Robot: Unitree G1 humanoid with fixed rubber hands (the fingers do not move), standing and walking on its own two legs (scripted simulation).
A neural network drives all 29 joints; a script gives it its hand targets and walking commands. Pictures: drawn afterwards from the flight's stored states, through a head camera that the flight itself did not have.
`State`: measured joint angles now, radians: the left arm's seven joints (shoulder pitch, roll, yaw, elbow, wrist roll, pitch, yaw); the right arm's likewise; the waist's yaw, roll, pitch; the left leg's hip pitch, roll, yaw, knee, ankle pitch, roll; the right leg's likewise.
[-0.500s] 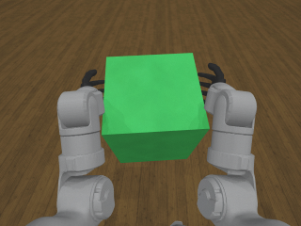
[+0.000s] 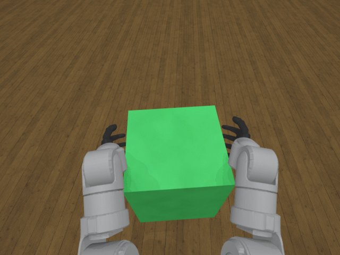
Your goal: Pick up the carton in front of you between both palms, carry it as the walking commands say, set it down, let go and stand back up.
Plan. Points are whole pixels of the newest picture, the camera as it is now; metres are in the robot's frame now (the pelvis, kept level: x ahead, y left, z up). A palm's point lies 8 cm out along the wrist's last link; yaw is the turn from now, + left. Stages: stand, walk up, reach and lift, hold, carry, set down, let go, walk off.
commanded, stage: carry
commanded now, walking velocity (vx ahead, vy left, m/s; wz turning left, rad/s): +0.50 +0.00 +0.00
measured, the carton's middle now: (174, 168) +0.35 -0.02 -0.01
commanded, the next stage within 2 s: none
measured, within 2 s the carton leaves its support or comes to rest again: neither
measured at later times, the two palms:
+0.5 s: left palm (127, 78) +0.60 +0.12 +0.10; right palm (223, 76) +0.60 -0.17 +0.10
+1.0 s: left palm (133, 36) +0.89 +0.13 +0.09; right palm (205, 33) +0.89 -0.16 +0.10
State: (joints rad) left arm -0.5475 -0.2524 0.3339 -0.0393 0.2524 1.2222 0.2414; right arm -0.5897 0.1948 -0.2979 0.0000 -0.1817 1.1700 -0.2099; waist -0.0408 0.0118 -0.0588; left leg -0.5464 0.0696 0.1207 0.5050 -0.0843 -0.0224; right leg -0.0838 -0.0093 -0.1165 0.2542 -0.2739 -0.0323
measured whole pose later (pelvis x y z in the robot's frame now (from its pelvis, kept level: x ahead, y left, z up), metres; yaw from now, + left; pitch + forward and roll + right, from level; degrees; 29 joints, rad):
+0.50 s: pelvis +0.33 -0.02 -0.03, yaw -1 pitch +2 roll +0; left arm -0.24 -0.15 0.08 -0.33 0.14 1.31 0.22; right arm -0.26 0.15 -0.08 -0.32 -0.14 1.27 -0.19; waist -0.01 0.03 -0.17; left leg 0.05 0.10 0.17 0.42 -0.48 -0.06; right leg -0.48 -0.06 -0.20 0.49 -0.06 -0.03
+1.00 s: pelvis +0.62 -0.01 -0.02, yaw -1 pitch +4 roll +0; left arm -0.22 -0.14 0.05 -0.33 0.13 1.28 0.22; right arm -0.21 0.14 -0.07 -0.35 -0.12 1.24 -0.21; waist 0.01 0.00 -0.15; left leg -0.47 0.07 0.22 0.43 -0.06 0.02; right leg 0.03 -0.05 -0.18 0.33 -0.42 0.03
